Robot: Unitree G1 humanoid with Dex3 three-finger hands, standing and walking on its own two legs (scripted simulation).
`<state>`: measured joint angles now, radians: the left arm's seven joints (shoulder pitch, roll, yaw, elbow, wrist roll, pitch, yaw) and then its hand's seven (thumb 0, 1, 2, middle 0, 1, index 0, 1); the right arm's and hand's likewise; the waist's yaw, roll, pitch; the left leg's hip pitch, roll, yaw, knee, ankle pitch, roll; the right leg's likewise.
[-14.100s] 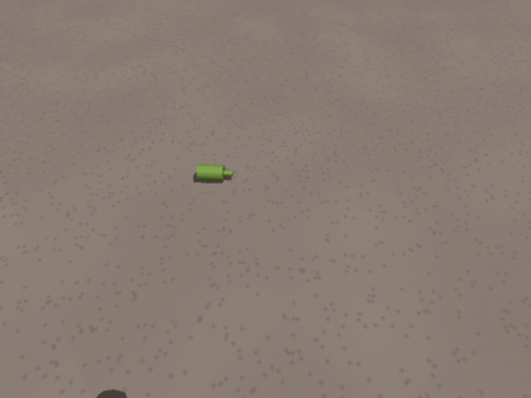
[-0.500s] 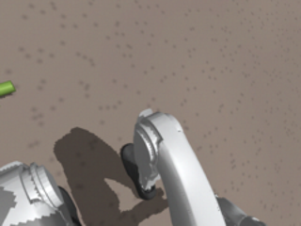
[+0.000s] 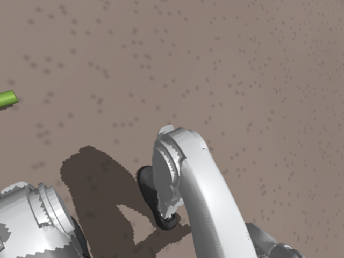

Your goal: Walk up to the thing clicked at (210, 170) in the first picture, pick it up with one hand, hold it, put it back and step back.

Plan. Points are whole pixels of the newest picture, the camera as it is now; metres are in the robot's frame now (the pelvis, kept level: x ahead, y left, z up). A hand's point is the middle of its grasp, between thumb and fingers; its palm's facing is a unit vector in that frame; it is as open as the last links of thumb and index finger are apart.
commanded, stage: close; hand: left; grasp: from above
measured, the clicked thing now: out of the picture +0.48 +0.28 -0.26
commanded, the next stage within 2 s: settle in 0.72 s
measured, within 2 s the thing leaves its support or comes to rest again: leaves its support in 1.16 s
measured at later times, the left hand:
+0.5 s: hand out of the picture +0.46 +0.30 -0.24, palm faces -0.45 -0.13 -0.88, open 11.1 cm
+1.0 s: hand out of the picture +0.46 +0.30 -0.23, palm faces -0.45 -0.13 -0.89, open 10.9 cm
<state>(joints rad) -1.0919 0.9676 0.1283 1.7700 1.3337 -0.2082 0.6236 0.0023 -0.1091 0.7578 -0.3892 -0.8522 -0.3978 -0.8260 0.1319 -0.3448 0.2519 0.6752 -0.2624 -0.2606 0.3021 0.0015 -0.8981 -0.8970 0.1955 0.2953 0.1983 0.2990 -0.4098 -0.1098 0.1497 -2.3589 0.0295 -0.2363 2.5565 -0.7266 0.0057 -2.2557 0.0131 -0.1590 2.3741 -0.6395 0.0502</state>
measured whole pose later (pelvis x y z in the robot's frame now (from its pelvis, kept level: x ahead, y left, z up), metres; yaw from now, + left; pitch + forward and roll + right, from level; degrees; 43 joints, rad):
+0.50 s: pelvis +0.00 +0.00 +0.00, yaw +0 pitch +29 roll -13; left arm -1.10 0.98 0.11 1.75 1.30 -0.20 0.60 0.00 -0.09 0.62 -0.50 -0.72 -0.51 -0.70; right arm 0.15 -0.35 0.26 0.67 -0.25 -0.25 0.29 0.00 -0.90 -0.90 0.19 0.30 0.20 0.30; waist -0.41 -0.11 0.16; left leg -2.35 0.03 -0.24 2.54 -0.72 0.00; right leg -2.25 0.02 -0.16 2.36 -0.63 0.05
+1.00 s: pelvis +0.00 +0.00 +0.01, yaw +0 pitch +29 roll -14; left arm -1.10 0.98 0.12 1.73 1.30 -0.19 0.58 0.00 -0.09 0.53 -0.61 -0.59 -0.62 -0.57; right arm 0.15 -0.35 0.27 0.65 -0.26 -0.24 0.28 0.00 -0.91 -0.90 0.20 0.29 0.20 0.30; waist -0.41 -0.11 0.16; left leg -2.35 0.03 -0.24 2.53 -0.72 0.00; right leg -2.25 0.02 -0.16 2.35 -0.63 0.05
